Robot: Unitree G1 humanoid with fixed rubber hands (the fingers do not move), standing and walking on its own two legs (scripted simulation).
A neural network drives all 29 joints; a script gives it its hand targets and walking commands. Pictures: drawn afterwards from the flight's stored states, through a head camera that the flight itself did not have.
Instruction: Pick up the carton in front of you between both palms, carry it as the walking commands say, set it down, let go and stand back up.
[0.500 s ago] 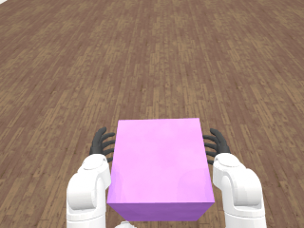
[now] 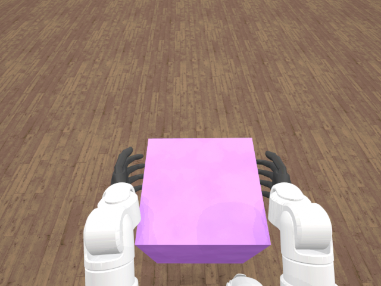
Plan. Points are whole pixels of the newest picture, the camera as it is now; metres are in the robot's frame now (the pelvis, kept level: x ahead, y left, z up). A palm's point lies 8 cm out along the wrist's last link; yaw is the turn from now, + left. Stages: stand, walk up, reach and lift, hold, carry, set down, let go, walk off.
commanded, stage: carry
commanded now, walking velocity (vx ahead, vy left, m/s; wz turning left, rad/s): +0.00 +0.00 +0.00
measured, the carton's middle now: (199, 206) +0.29 +0.00 -0.01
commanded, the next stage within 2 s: hold in 1.90 s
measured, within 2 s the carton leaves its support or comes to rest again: neither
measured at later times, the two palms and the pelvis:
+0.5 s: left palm (140, 121) +0.46 +0.13 +0.09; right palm (259, 121) +0.46 -0.15 +0.09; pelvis +0.19 -0.02 -0.02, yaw +2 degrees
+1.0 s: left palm (133, 128) +0.44 +0.15 +0.09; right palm (253, 127) +0.45 -0.14 +0.08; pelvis +0.18 -0.01 -0.02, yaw +3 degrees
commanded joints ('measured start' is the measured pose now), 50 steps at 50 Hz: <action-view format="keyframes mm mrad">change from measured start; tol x8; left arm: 1 -251 -1017 -600 -32 -363 26 -239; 9 -196 -982 -534 76 -349 52 -265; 15 -286 -1094 -536 26 -368 5 -281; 24 -250 -986 -542 56 -347 38 -261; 50 -316 -998 -553 116 -340 30 -281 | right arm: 1 -373 964 566 -135 372 -37 262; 8 -412 903 579 -112 361 3 248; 15 -478 1070 624 -120 393 -46 260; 24 -394 959 566 -48 353 -14 253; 50 -463 954 579 -7 358 -28 277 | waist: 1 -6 191 -248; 6 5 108 -246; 9 20 -202 -433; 22 3 23 -369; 50 4 22 -272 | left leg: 1 201 188 -24 20 727 43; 6 63 132 15 246 474 -69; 8 -211 47 -74 472 -144 -115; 9 -240 29 -111 525 -360 -103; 10 -246 36 -150 480 -407 -88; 12 -167 45 -160 288 -377 -67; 15 -51 39 -114 127 -79 -70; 24 -15 120 -146 246 457 -77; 33 13 134 -143 242 526 -64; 50 -47 126 -145 184 237 -41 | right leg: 1 82 55 -73 -140 142 6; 4 223 72 -114 -288 274 -1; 6 467 13 -84 -409 493 2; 7 674 -153 59 -283 927 -44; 8 846 -280 208 -231 1108 -160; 13 674 -203 130 -352 600 -139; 17 582 -123 14 -289 400 -83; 24 490 -92 7 -140 666 -69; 50 418 -93 17 -188 325 -43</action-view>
